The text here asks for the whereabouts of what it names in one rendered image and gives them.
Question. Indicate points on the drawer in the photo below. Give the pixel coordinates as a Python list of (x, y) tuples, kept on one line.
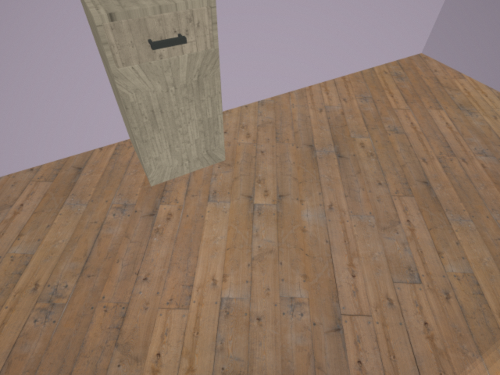
[(128, 39)]

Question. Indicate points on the cabinet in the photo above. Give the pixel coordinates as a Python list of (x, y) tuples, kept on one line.
[(172, 108)]

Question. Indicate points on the handle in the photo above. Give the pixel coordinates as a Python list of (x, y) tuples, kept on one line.
[(168, 42)]

